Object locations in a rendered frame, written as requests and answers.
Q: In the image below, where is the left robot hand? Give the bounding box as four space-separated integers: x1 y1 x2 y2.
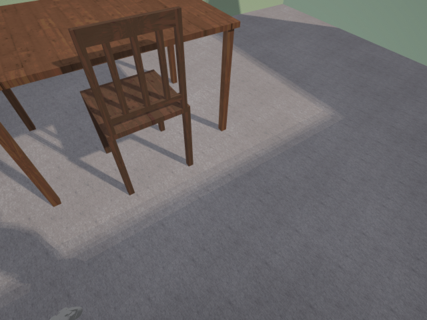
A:
50 307 83 320

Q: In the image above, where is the table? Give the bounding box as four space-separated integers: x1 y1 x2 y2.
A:
0 0 240 207

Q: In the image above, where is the chair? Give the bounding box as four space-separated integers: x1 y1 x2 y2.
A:
68 6 193 195

